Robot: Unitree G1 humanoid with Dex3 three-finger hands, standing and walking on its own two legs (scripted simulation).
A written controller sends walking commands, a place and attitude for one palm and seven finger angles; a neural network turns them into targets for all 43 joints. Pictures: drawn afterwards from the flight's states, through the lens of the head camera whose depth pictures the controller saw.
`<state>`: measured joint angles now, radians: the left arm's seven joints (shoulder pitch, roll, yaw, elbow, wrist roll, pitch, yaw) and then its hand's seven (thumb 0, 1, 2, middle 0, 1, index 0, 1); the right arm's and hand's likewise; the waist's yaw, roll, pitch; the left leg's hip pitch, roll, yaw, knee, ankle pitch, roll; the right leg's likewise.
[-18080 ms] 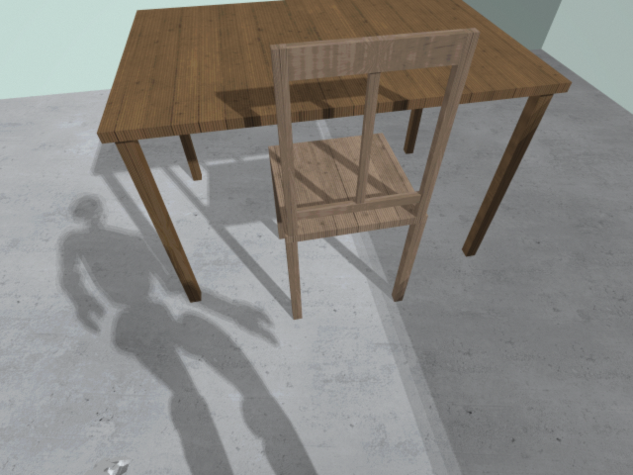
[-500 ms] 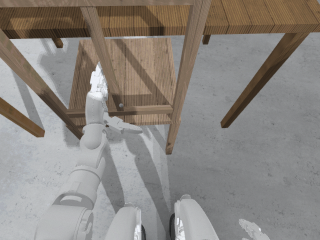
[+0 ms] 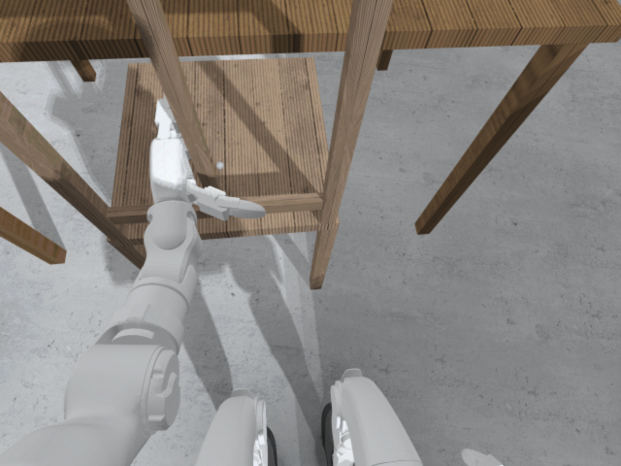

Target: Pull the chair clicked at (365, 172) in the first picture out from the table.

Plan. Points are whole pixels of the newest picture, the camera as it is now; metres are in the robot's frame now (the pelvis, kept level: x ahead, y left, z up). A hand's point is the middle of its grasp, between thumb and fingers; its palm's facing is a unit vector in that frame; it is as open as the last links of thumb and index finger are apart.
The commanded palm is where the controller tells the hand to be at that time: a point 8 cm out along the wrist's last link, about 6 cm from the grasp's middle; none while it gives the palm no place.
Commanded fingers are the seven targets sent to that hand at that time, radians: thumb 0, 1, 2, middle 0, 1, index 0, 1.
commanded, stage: push the fingers through the gap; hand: left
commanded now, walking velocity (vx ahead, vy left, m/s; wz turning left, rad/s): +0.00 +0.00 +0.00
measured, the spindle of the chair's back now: (192, 133) +0.51 +0.11 +0.07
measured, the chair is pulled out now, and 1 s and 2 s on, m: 0.00 0.00 0.03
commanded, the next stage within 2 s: hook a spindle and tug to test in 0.32 s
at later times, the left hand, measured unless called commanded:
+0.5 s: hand (211, 171) +0.48 +0.09 +0.03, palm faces +0.02 -1.00 -0.03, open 16.9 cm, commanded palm +0.45 +0.14 +0.03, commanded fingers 0.00 -0.50 0.30 -0.15 -0.35 -0.15 -0.35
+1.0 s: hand (221, 170) +0.48 +0.08 +0.03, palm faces +0.04 -1.00 -0.03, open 11.6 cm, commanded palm +0.45 +0.12 +0.03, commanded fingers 0.00 0.34 0.66 -0.50 -1.45 -0.50 -1.45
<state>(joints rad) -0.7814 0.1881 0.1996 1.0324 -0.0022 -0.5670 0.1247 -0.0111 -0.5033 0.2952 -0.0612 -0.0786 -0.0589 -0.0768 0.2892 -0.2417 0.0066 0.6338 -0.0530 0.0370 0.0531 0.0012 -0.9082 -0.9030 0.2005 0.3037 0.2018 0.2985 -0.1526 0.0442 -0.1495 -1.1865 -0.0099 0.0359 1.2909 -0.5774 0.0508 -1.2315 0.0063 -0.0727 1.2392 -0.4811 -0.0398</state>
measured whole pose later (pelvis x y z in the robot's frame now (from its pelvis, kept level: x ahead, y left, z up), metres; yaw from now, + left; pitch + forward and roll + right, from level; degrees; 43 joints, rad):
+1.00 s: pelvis +0.00 +0.00 +0.01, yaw +0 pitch +27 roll -2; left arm -0.73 0.16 0.15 0.98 -0.02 -0.55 0.16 -0.01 -0.16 0.44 -0.42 -1.18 -0.37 -1.18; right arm 0.30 -0.23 0.00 0.63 -0.06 0.07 0.07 0.00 -0.91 -0.90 0.20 0.30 0.20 0.30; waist -0.14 0.05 -0.15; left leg -1.16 -0.01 0.03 1.27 -0.58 0.05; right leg -1.20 0.01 -0.08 1.22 -0.48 -0.04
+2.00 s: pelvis +0.02 +0.00 +0.01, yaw +0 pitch +25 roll -1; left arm -0.51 0.10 0.06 0.77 -0.03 -0.53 0.14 0.01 0.76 0.80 -0.48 -1.45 -0.44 -1.45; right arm 0.26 -0.23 -0.01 0.59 -0.04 0.06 0.07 0.00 -0.91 -0.90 0.20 0.30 0.20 0.30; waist -0.10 0.04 -0.16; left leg -1.09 -0.01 0.03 1.24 -0.59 0.05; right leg -1.13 0.01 -0.08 1.20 -0.51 -0.04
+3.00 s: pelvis -0.04 +0.00 +0.11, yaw +1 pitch +5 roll +0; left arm -0.51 0.10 -0.03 1.07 -0.08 -0.24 0.09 0.06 0.72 0.78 -0.32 -1.13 -0.50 -1.44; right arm 0.23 -0.30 -0.01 0.74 0.08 0.01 -0.12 0.00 -0.91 -0.90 0.20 0.30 0.20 0.30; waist -0.09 0.03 0.09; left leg -0.45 -0.01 0.06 0.55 -0.20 0.02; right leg -0.48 0.01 -0.05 0.49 -0.11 -0.03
